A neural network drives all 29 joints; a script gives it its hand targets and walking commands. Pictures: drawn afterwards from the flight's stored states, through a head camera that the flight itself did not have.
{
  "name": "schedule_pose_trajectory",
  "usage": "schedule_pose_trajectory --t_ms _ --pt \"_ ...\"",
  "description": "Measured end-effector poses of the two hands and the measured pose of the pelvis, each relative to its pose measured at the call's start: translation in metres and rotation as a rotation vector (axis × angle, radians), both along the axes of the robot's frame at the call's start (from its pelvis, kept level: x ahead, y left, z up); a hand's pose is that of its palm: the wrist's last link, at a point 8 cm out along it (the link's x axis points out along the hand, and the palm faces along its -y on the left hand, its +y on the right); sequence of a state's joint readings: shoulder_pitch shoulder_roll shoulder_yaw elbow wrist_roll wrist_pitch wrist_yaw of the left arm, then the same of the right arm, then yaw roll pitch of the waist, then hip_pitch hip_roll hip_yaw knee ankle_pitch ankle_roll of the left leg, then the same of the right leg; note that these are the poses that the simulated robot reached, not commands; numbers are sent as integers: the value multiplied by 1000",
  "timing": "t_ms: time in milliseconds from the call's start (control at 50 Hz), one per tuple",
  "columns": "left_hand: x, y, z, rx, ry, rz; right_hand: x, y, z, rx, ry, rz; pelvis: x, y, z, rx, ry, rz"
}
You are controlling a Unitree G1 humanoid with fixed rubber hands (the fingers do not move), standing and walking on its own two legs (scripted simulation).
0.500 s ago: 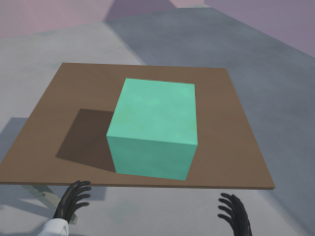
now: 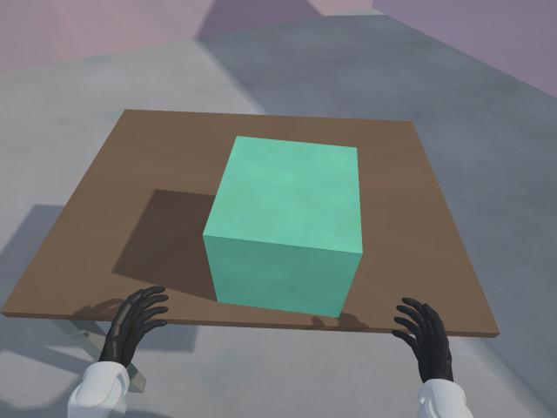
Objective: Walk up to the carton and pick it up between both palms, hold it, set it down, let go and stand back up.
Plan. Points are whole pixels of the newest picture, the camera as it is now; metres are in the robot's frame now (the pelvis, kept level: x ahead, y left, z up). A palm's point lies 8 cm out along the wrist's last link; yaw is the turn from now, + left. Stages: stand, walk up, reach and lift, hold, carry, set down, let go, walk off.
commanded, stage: reach and lift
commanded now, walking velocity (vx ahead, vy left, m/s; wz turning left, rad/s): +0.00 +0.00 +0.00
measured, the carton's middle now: (286, 225) +0.44 +0.02 -0.01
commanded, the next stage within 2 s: none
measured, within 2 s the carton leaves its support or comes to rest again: neither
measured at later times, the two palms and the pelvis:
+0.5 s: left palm (129, 260) +0.31 +0.25 +0.05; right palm (426, 287) +0.30 -0.19 +0.03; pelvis +0.00 +0.00 +0.00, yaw +0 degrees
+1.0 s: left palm (141, 204) +0.38 +0.25 +0.10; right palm (431, 234) +0.37 -0.19 +0.08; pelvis +0.00 +0.00 +0.00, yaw +0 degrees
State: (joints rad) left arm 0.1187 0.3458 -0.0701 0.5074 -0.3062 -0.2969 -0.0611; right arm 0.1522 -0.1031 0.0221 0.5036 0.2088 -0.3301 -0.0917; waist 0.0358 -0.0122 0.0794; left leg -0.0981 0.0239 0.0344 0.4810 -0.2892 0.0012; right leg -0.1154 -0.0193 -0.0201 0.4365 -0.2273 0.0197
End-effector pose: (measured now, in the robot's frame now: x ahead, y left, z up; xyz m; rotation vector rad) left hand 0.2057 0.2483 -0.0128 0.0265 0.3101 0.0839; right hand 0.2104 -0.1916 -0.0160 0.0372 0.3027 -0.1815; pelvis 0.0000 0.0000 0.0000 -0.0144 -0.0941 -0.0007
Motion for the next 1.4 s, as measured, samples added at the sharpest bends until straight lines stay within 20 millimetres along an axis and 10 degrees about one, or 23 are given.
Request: schedule_pose_trajectory --t_ms 440,1400 --pt "95 5 59 8 -34 -6 86 5 45 13 -21 25 -3 -4 3 2 66 6" --pt "226 -16 131 -8 -35 -24 201 -3 124 -28 -28 4 2 -5 3 -10 228 6"
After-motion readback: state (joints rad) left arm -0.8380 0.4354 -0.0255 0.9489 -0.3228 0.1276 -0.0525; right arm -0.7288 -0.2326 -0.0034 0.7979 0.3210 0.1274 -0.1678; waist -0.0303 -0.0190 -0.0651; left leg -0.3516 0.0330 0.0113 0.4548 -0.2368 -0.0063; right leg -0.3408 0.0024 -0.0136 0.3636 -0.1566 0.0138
